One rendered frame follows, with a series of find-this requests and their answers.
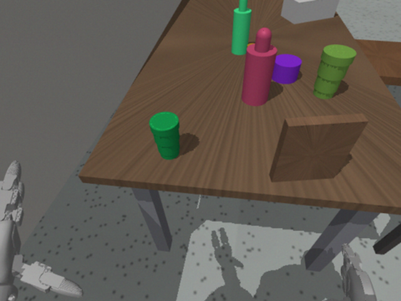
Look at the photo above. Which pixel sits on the left robot hand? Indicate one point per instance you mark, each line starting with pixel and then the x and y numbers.
pixel 38 276

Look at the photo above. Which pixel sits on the left robot arm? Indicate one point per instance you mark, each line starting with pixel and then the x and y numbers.
pixel 8 292

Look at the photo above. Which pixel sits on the right robot hand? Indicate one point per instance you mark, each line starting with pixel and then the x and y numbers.
pixel 356 285

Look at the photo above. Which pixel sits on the table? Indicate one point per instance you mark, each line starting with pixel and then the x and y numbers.
pixel 227 147

